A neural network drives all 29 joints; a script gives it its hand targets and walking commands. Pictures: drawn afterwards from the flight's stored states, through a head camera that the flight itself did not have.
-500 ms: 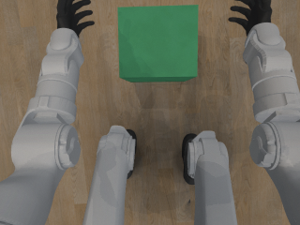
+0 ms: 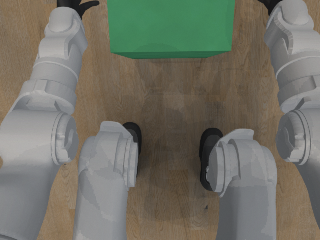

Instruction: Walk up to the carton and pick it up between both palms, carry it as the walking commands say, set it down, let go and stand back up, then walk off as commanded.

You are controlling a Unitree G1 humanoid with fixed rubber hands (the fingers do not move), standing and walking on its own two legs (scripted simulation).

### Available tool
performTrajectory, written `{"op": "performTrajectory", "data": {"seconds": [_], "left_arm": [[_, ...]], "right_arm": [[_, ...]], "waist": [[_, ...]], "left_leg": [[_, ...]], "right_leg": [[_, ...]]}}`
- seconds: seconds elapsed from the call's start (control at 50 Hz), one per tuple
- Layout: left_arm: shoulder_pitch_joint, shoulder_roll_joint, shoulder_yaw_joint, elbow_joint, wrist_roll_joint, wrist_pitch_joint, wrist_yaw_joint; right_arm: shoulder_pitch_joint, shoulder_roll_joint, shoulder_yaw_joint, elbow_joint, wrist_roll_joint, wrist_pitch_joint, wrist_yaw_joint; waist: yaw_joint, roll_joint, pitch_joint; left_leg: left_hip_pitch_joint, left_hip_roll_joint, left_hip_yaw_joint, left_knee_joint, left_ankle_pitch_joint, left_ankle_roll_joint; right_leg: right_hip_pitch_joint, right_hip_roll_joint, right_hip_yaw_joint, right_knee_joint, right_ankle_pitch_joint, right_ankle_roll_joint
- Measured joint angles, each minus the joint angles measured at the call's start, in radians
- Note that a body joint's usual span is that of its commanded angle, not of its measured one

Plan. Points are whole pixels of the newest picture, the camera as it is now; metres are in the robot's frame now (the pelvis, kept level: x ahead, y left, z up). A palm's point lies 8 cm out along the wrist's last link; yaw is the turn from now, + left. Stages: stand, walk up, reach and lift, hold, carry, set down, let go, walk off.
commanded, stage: reach and lift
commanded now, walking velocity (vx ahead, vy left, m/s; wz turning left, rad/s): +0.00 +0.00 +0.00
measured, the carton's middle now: (169, 12) +0.54 +0.02 -0.26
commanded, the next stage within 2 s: none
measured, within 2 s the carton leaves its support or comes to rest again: leaves its support in 1.60 s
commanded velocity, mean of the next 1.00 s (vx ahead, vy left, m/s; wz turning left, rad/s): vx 0.00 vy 0.00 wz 0.00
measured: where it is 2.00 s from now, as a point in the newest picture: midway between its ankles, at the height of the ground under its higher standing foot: (169, 165)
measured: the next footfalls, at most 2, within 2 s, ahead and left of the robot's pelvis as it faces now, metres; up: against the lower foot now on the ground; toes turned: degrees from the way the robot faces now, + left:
none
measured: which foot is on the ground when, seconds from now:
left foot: down 0.00-1.00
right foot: down 0.00-1.00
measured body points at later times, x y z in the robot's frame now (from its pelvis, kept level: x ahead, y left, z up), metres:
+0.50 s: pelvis +0.00 +0.00 -0.01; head +0.37 +0.00 +0.23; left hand +0.54 +0.20 -0.20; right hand +0.56 -0.17 -0.20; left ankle +0.11 +0.13 -0.34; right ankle +0.11 -0.13 -0.34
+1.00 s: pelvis -0.01 +0.00 +0.00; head +0.38 +0.00 +0.22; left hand +0.54 +0.18 -0.20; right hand +0.56 -0.13 -0.20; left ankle +0.11 +0.13 -0.34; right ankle +0.11 -0.13 -0.34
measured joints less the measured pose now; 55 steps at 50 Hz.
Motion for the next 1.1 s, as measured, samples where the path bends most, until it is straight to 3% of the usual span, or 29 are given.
{"op": "performTrajectory", "data": {"seconds": [0.6, 1.1], "left_arm": [[-0.088, -0.004, -0.045, 0.075, -0.038, -0.012, 0.005], [-0.130, -0.046, -0.023, 0.077, 0.004, -0.008, 0.038]], "right_arm": [[-0.065, 0.007, 0.050, 0.038, 0.029, -0.002, -0.003], [-0.114, 0.085, 0.013, 0.046, -0.050, 0.000, -0.036]], "waist": [[-0.006, 0.001, 0.059], [-0.009, 0.012, 0.101]], "left_leg": [[0.009, 0.019, 0.008, 0.021, 0.015, 0.010], [0.035, 0.005, 0.007, 0.006, 0.019, 0.004]], "right_leg": [[0.008, -0.021, -0.011, 0.025, 0.011, -0.015], [0.037, -0.015, -0.005, 0.015, 0.008, -0.011]]}}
